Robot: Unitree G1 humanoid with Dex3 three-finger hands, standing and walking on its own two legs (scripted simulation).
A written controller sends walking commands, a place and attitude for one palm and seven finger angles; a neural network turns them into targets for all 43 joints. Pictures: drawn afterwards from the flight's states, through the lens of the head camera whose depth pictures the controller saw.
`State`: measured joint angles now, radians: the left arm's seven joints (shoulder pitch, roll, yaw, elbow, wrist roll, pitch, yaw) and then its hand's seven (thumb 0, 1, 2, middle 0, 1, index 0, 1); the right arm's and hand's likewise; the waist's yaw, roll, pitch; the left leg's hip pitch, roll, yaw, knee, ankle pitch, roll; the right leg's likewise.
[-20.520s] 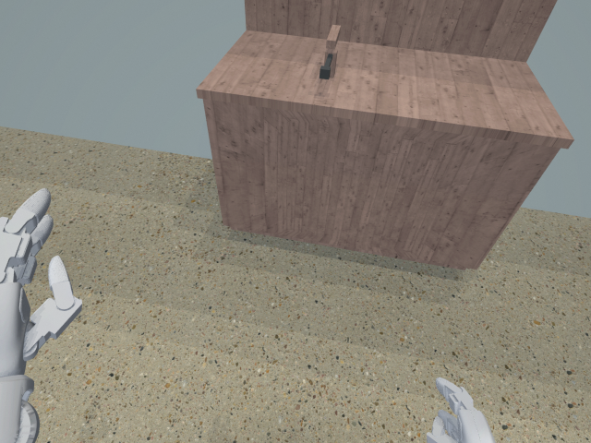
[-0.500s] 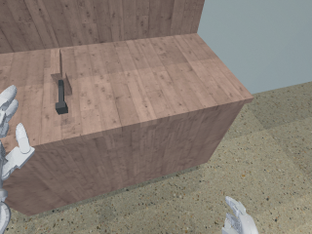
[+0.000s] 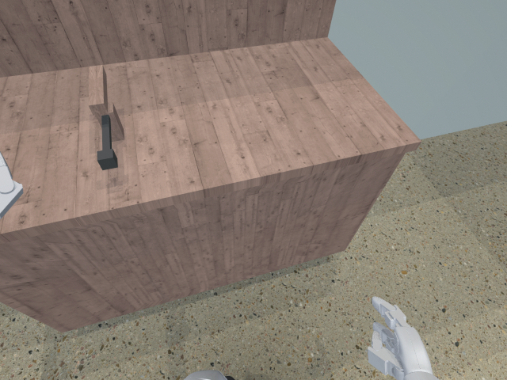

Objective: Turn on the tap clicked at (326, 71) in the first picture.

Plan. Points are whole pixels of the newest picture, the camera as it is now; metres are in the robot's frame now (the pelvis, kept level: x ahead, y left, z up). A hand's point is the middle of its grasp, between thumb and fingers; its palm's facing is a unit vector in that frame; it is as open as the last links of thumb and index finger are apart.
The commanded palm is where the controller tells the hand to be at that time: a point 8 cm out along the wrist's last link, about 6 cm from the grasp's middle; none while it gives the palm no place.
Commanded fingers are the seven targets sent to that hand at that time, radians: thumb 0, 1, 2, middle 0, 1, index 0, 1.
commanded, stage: come to a stop and stand still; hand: left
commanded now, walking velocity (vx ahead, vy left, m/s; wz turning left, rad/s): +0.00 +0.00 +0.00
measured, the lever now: (107, 159) +0.45 +0.34 +0.03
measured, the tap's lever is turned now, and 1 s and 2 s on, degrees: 0 0 0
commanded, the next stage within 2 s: look again from close up in 0.76 s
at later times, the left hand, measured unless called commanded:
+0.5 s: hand (61, 224) +0.24 +0.26 +0.17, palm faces +0.39 -0.85 -0.36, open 7.4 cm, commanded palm +0.17 +0.29 +0.18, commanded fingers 0.00 0.90 0.90 -0.20 -0.30 -0.20 -0.30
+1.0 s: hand (66, 216) +0.25 +0.26 +0.17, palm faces +0.41 -0.85 -0.35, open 7.4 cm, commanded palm +0.18 +0.29 +0.18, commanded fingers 0.00 0.90 0.90 -0.20 -0.30 -0.20 -0.30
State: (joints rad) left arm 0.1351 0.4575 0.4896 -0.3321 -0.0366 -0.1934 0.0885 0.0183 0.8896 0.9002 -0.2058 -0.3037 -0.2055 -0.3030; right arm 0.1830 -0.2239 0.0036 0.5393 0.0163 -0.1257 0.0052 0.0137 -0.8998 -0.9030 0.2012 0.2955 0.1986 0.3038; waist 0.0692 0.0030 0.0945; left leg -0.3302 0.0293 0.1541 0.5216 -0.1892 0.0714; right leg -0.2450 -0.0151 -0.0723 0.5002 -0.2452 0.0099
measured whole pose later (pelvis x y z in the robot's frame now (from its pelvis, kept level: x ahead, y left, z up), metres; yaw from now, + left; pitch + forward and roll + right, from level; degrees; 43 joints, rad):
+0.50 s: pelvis +0.01 +0.01 +0.01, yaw -1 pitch -1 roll -2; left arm 0.39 0.35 0.35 -0.42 -0.02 -0.20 0.11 0.02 0.89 0.90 -0.20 -0.30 -0.20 -0.30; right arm 0.23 -0.20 0.03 0.56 0.00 -0.14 -0.03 0.02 -0.90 -0.90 0.20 0.30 0.20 0.30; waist 0.01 -0.01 0.03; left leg -0.27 0.01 0.15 0.45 -0.18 0.08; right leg -0.18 -0.01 -0.05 0.40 -0.20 0.02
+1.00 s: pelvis +0.02 +0.01 +0.01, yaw +0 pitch +0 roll -1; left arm 0.40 0.34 0.34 -0.45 -0.04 -0.15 0.13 0.02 0.89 0.90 -0.20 -0.30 -0.20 -0.30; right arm 0.20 -0.19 0.05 0.55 0.00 -0.08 -0.06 0.01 -0.90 -0.90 0.20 0.30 0.20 0.30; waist 0.03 0.00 0.03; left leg -0.25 0.00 0.15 0.43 -0.18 0.07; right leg -0.15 -0.02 -0.06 0.38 -0.22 0.02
